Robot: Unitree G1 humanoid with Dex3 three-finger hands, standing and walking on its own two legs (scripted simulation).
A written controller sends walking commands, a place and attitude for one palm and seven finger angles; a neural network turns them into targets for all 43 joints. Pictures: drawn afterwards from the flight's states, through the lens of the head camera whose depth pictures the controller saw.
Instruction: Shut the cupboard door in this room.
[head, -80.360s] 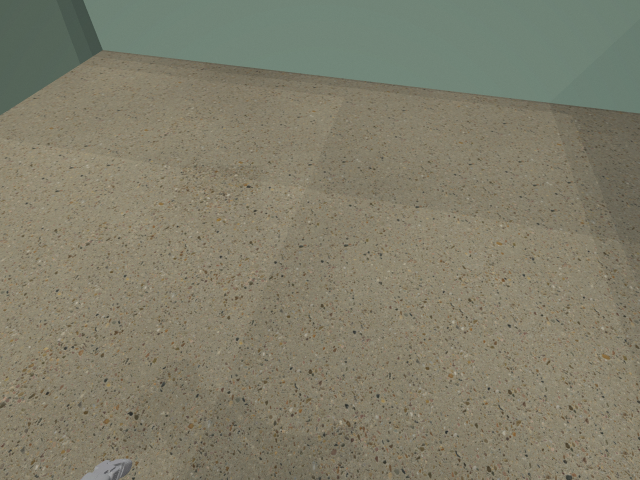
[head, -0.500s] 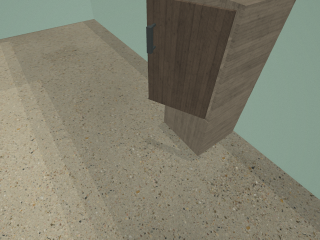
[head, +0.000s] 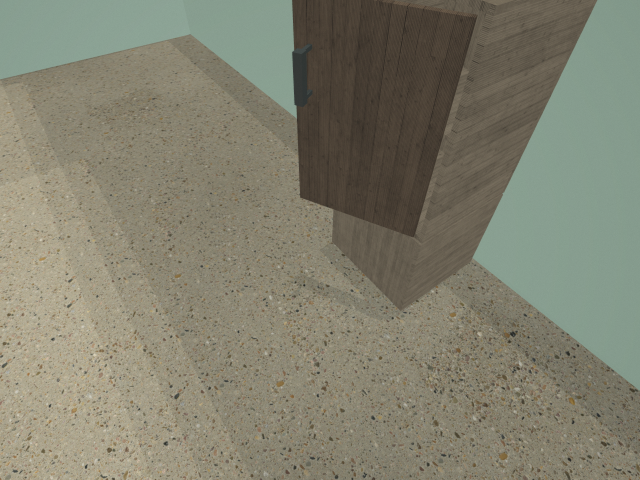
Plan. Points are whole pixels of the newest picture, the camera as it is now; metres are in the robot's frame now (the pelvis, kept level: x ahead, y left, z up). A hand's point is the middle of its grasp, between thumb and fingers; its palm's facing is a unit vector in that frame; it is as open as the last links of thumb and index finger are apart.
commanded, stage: look to check the result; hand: left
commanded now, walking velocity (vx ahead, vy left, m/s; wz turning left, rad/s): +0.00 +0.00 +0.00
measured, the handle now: (304, 75) +0.94 +0.08 +0.06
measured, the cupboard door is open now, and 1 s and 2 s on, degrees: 27 27 27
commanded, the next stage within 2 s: walk to a spot facing it in 0.06 s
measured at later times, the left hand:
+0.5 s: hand out of the picture +0.03 +0.20 -0.19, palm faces +0.14 -0.96 -0.24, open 7.4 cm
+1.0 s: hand out of the picture +0.06 +0.24 -0.16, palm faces +0.39 -0.88 -0.28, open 7.4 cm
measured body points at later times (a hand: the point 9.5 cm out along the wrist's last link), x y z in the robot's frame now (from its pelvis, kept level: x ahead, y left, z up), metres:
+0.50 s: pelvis +0.01 -0.01 -0.02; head +0.04 +0.00 +0.43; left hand +0.02 +0.25 -0.17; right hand +0.06 -0.25 -0.17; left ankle +0.02 +0.07 -0.73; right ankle -0.04 -0.13 -0.74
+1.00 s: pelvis +0.02 -0.01 -0.01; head +0.08 +0.01 +0.44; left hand +0.04 +0.29 -0.14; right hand +0.16 -0.23 -0.16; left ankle +0.02 +0.10 -0.74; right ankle +0.06 -0.15 -0.71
